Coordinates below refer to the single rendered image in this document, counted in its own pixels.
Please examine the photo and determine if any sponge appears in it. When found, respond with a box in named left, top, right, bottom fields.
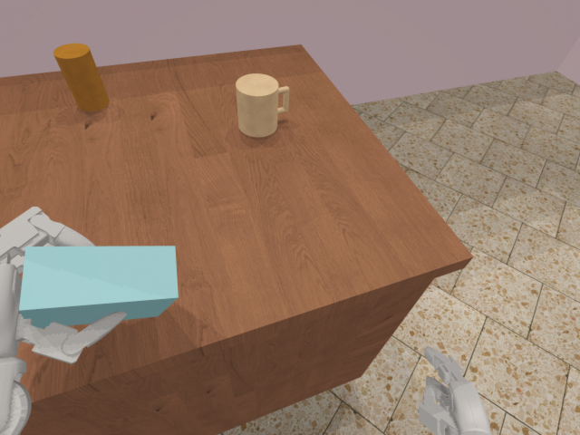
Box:
left=19, top=246, right=179, bottom=329

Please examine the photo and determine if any table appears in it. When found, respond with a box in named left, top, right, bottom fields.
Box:
left=0, top=44, right=474, bottom=435

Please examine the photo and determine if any robot left forearm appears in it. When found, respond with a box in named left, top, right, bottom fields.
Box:
left=0, top=357, right=32, bottom=435

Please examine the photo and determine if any robot right hand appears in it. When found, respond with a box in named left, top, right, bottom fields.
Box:
left=418, top=347, right=491, bottom=435

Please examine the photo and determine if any robot left hand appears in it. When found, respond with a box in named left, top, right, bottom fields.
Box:
left=0, top=207, right=127, bottom=364

